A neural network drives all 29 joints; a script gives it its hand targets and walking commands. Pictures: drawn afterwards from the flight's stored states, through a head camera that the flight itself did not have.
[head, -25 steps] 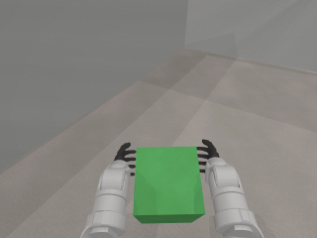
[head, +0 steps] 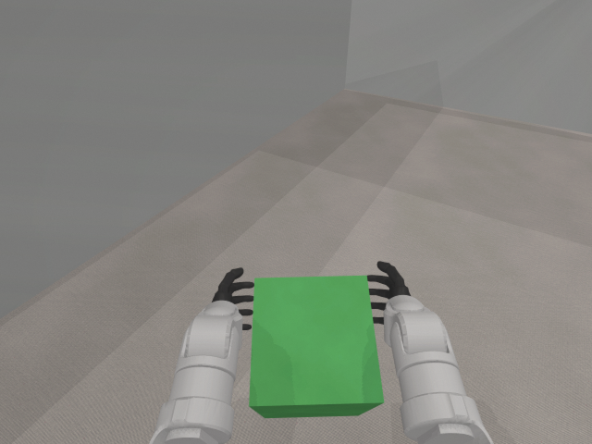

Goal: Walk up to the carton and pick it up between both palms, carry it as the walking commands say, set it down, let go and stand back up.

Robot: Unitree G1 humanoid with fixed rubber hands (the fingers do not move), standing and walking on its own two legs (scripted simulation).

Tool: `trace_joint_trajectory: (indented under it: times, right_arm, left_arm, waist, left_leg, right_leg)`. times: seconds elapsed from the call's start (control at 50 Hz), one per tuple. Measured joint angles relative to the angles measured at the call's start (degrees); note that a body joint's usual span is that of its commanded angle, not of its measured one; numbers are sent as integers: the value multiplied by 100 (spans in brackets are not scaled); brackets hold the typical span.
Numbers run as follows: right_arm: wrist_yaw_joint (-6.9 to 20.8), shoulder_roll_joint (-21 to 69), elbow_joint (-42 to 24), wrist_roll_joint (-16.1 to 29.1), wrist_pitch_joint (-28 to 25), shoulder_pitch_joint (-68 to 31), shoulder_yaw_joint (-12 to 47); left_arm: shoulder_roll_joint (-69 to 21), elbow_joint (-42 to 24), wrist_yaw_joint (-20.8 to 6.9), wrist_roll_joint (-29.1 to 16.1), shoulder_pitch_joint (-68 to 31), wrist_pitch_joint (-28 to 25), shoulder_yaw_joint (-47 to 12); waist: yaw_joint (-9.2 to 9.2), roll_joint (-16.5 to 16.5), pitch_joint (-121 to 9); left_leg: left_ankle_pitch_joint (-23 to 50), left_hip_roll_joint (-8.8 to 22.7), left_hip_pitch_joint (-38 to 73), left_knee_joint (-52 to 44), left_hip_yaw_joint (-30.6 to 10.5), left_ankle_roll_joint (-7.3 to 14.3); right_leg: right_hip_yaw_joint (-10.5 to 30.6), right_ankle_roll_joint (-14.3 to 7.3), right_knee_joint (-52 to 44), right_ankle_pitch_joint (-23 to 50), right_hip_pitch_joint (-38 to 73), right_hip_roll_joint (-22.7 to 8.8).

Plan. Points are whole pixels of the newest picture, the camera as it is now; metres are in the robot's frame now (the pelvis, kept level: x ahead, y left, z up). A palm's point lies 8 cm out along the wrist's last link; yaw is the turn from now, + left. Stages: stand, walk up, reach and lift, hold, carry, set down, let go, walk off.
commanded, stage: hold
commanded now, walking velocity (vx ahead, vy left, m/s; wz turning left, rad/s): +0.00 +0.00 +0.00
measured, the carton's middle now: (311, 353) +0.29 +0.00 -0.04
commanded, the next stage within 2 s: carry in 0.06 s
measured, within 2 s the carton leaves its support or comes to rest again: neither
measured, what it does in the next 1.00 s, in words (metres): steps on the spot: left foot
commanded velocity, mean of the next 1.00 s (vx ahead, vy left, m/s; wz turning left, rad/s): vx -0.05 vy -0.04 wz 0.00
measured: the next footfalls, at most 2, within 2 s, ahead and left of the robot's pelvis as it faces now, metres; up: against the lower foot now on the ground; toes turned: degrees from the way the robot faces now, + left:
left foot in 0.52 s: -0.04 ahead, +0.08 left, +0.00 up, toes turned +5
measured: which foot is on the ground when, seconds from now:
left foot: down 0.00-0.28, up 0.30-0.50, down 0.52-1.00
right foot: down 0.00-1.00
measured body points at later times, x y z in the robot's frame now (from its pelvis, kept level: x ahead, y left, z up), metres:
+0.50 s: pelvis -0.04 -0.04 -0.01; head -0.02 -0.05 +0.44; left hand +0.27 +0.08 +0.07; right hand +0.28 -0.17 +0.07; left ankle -0.07 +0.08 -0.73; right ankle +0.05 -0.12 -0.74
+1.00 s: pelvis -0.07 -0.03 -0.01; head -0.10 -0.04 +0.44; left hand +0.22 +0.11 +0.08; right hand +0.25 -0.13 +0.08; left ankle -0.08 +0.07 -0.74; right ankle +0.05 -0.12 -0.74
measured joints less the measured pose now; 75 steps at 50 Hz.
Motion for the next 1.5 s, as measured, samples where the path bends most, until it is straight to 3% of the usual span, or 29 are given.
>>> trace_joint_trajectory:
  times: [0.1,0.16,0.2,0.28,0.3,0.34,0.4,0.44,0.5,0.56,0.7,0.82,1.16,1.5]
  right_arm:
    - [-45,-2,-71,-15,50,-11,34]
    - [-233,16,-388,58,166,-50,157]
    - [-386,19,-777,193,315,-59,304]
    - [-579,-4,-1618,503,771,3,507]
    - [-610,-16,-1799,564,914,29,514]
    - [-678,-40,-2119,711,1189,101,510]
    - [-925,-88,-2664,991,1644,238,608]
    - [-1136,-100,-3001,1126,1933,275,684]
    - [-1217,-82,-3263,1194,2263,220,708]
    - [-1188,-33,-3242,1114,2469,97,681]
    - [-1044,58,-2694,887,2810,-151,670]
    - [-1147,104,-2300,770,2887,-268,516]
    - [-1283,130,-2312,874,2792,-330,479]
    - [-1124,122,-2130,750,2531,-308,451]
  left_arm:
    - [-1,-62,57,-11,-23,64,-82]
    - [18,-409,229,-160,-48,207,-233]
    - [60,-787,474,-360,-56,361,-397]
    - [-18,-1549,1231,-791,-21,779,-635]
    - [-18,-1696,1328,-884,-29,926,-699]
    - [-22,-1960,1300,-972,-63,1243,-725]
    - [-6,-2454,1020,-1002,-9,1725,-730]
    - [9,-2780,868,-1002,34,2008,-768]
    - [20,-3099,794,-931,69,2330,-810]
    - [16,-3156,787,-836,43,2530,-803]
    - [3,-2832,1374,-936,5,2909,-758]
    - [-92,-2372,1518,-964,-255,3049,-568]
    - [-124,-2361,1373,-826,-332,2932,-466]
    - [-115,-2169,1284,-764,-310,2660,-470]
  waist:
    - [3,-36,-360]
    - [47,-87,-517]
    - [69,-80,-467]
    - [121,126,-286]
    - [118,171,-272]
    - [61,123,-251]
    - [-69,45,-213]
    - [-116,1,-234]
    - [-155,-56,-335]
    - [-161,-137,-403]
    - [-4,-105,-747]
    - [65,-47,-883]
    - [-101,-55,-688]
    - [-98,1,-645]
  left_leg:
    - [-67,-20,-594,269,-19,-13]
    - [-152,3,-1210,605,-15,-52]
    - [-212,51,-1539,843,-24,-95]
    - [-272,259,-1977,1146,-136,-249]
    - [-268,309,-2111,1266,-126,-193]
    - [-1056,296,-2403,1919,88,-63]
    - [-1451,276,-2443,2363,500,7]
    - [-1559,231,-2238,2119,666,10]
    - [-1354,148,-1674,1155,829,33]
    - [-437,115,-1306,379,905,65]
    - [-654,150,-1365,763,804,83]
    - [-585,109,-1430,779,752,115]
    - [-503,-25,-1393,655,741,211]
    - [-699,-52,-1268,743,666,268]
  right_leg:
    - [-34,-3,296,-88,-600,1]
    - [-127,-29,660,-151,-1242,10]
    - [-222,-67,887,-219,-1572,36]
    - [-485,-209,941,-116,-1913,162]
    - [-533,-260,914,-76,-1979,200]
    - [-585,-337,891,-20,-2111,151]
    - [-619,-371,704,126,-2166,22]
    - [-610,-368,581,238,-2216,-43]
    - [-591,-352,451,380,-2296,-97]
    - [-620,-315,402,466,-2294,-141]
    - [-737,-302,468,454,-2185,-140]
    - [-790,-270,385,536,-2177,-192]
    - [-791,-186,328,575,-2144,-329]
    - [-856,-116,481,325,-2026,-369]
